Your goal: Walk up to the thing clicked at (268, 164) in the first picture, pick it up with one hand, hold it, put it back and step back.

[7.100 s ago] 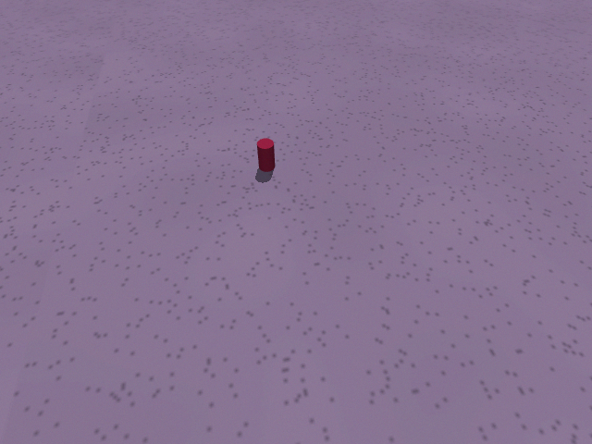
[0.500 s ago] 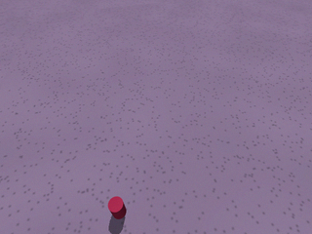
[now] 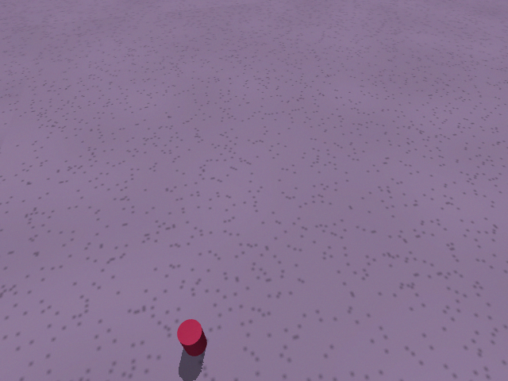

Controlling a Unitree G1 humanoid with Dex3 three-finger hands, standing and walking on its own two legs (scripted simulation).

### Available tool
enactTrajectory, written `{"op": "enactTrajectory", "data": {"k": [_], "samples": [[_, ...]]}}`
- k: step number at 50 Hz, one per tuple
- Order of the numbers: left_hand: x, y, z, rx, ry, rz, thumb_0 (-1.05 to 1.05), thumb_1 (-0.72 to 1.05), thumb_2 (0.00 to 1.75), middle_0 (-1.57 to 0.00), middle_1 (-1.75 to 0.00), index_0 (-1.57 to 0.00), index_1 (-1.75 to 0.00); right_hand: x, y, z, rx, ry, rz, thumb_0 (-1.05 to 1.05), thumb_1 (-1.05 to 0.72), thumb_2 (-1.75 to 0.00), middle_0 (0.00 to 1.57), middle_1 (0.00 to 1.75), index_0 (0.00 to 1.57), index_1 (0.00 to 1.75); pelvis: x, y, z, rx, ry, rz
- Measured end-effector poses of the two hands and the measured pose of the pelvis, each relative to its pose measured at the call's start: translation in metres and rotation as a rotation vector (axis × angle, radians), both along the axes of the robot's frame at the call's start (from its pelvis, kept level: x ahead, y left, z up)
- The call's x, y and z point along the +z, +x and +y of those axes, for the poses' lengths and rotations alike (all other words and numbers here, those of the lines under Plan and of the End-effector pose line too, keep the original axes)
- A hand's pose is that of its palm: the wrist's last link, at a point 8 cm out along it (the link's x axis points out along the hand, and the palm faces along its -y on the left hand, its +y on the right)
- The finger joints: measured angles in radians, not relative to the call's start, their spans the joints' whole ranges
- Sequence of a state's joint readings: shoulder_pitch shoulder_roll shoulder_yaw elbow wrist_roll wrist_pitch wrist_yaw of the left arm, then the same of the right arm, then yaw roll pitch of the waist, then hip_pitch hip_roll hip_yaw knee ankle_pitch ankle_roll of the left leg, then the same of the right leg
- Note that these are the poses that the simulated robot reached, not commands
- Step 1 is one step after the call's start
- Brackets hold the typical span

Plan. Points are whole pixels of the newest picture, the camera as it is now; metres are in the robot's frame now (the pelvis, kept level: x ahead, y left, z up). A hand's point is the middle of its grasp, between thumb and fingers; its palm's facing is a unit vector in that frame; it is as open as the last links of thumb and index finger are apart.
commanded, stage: stand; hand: left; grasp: from the side
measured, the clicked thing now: (192, 338) +0.38 +0.23 -0.71
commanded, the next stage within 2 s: go down in 0.74 s
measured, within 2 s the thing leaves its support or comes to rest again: neither
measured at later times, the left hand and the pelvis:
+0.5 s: hand out of the picture +0.09 +0.25 -0.16, palm faces -0.03 -0.94 -0.34, open 7.4 cm; pelvis +0.01 +0.00 +0.00, yaw +0 degrees
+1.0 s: hand out of the picture +0.14 +0.25 -0.16, palm faces +0.05 -0.95 -0.32, open 9.0 cm; pelvis +0.00 +0.00 -0.01, yaw +1 degrees
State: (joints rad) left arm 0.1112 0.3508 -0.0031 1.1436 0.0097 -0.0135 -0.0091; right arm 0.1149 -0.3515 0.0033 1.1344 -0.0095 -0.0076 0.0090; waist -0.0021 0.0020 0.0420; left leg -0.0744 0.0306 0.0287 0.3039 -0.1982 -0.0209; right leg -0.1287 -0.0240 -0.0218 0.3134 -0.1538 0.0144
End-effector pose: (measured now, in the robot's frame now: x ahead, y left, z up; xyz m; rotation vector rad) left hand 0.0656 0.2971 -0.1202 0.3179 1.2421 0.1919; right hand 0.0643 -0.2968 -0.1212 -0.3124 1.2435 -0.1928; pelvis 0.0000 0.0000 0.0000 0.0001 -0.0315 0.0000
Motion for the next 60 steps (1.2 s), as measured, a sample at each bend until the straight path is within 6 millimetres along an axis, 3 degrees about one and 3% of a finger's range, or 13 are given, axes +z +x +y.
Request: {"op": "enactTrajectory", "data": {"k": [44, 48, 53, 60], "samples": [[0.001, 0.017, -0.001, 0.008, 0.002, -0.023, 0.00, 0.89, 0.89, -0.21, -0.29, -0.21, -0.29, 0.001, 0.014, 0.000, -0.012, -0.004, -0.018, 0.01, -0.91, -0.90, 0.20, 0.30, 0.20, 0.30, -0.001, 0.011, 0.000, 0.003, -0.002, 0.016], [-0.004, 0.044, -0.004, 0.044, -0.015, -0.108, 0.01, 0.80, 0.79, -0.18, -0.21, -0.18, -0.21, 0.000, 0.020, 0.013, 0.004, 0.009, -0.105, 0.01, -0.94, -0.90, 0.20, 0.30, 0.20, 0.30, -0.007, 0.001, -0.001, 0.019, -0.004, 0.066], [-0.012, 0.075, 0.003, 0.022, -0.022, -0.170, 0.01, 0.55, 0.54, -0.10, -0.12, -0.11, -0.12, -0.007, 0.020, 0.029, -0.001, 0.038, -0.155, 0.01, -0.97, -0.91, 0.20, 0.30, 0.20, 0.30, -0.019, -0.007, -0.001, 0.012, -0.005, 0.137], [-0.022, 0.072, 0.018, 0.028, -0.006, -0.156, 0.00, 0.14, 0.25, -0.07, -0.07, -0.07, -0.07, -0.016, 0.021, 0.044, -0.013, 0.064, -0.210, 0.01, -0.95, -0.91, 0.20, 0.30, 0.20, 0.30, -0.034, -0.008, 0.005, 0.010, -0.015, 0.191]]}}
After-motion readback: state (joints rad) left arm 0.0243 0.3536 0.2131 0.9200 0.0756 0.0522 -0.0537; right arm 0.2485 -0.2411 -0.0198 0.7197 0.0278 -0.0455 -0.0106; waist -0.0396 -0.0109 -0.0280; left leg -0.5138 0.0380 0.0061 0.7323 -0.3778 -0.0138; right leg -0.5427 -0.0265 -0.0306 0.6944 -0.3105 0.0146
